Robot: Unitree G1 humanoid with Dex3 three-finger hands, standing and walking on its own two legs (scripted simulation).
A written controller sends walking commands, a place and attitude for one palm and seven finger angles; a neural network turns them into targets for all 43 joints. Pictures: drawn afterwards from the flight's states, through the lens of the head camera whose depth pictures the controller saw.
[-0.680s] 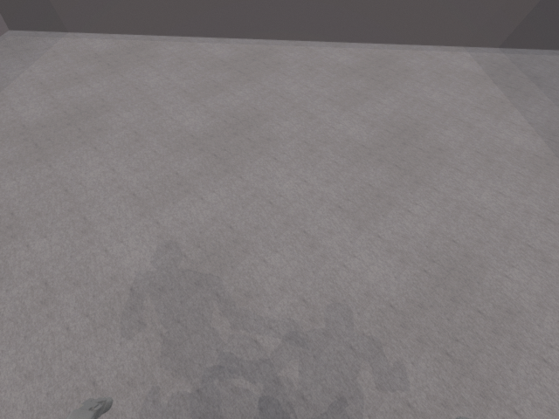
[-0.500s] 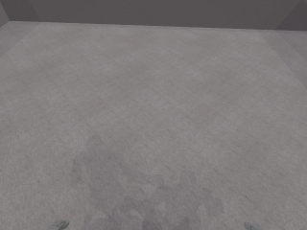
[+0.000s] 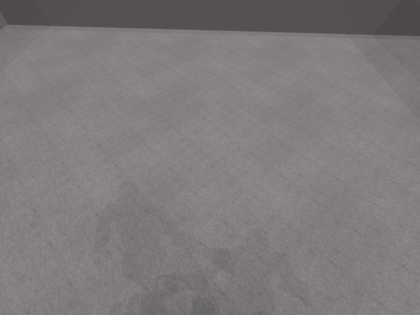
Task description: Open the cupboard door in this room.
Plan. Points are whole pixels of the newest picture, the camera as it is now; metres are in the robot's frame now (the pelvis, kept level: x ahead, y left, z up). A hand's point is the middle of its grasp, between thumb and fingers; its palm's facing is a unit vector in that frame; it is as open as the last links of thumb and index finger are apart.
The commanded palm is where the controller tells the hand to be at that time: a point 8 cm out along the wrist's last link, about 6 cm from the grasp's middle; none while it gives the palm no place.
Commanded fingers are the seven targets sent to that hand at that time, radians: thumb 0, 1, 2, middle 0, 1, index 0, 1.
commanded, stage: stand and wait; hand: left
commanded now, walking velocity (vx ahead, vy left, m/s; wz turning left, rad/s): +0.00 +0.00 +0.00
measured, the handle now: out of the picture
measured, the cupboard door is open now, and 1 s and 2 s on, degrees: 0 0 0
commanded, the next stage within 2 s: turn or walk to find it in 0.22 s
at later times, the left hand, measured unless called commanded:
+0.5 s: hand out of the picture +0.07 +0.23 -0.17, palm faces +0.03 -0.96 -0.29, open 7.4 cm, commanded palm none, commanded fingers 0.00 0.90 0.90 -0.20 -0.30 -0.20 -0.30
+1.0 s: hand out of the picture +0.01 +0.21 -0.16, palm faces +0.25 -0.92 -0.29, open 7.4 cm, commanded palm none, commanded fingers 0.00 0.90 0.90 -0.20 -0.30 -0.20 -0.30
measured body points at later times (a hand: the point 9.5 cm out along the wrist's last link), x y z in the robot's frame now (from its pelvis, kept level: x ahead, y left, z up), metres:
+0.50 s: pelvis -0.01 +0.00 -0.01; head +0.01 +0.01 +0.44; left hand +0.06 +0.28 -0.15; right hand +0.07 -0.27 -0.15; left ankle +0.00 +0.13 -0.74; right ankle +0.01 -0.12 -0.74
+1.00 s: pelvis -0.04 -0.02 -0.01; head -0.01 -0.03 +0.44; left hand +0.00 +0.26 -0.14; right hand +0.05 -0.26 -0.17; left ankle +0.00 +0.12 -0.74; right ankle -0.04 -0.14 -0.75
